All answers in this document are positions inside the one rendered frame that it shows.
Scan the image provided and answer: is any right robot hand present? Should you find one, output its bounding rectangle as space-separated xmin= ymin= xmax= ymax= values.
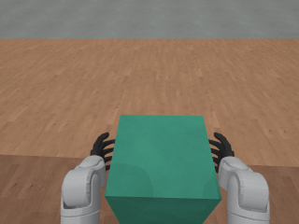
xmin=208 ymin=132 xmax=235 ymax=173

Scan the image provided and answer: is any robot left forearm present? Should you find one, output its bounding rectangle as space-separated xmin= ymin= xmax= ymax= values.
xmin=60 ymin=155 xmax=107 ymax=224

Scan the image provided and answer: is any left robot hand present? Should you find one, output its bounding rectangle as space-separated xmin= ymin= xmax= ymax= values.
xmin=90 ymin=132 xmax=116 ymax=171

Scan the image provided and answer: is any carton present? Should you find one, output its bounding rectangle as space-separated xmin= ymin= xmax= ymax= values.
xmin=105 ymin=115 xmax=222 ymax=224

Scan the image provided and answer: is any robot right forearm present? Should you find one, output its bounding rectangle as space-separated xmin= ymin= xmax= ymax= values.
xmin=218 ymin=156 xmax=270 ymax=224

